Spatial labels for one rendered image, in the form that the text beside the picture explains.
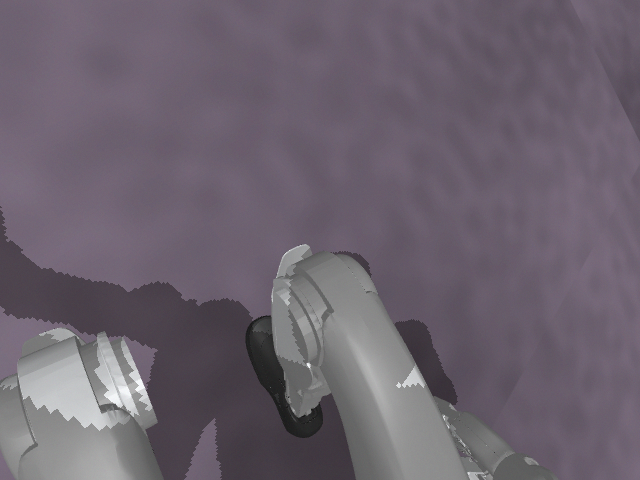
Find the right robot foot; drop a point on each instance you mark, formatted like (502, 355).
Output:
(260, 348)

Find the right robot hand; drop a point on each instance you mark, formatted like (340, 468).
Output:
(476, 439)

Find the right robot arm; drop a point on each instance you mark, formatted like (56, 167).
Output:
(520, 466)

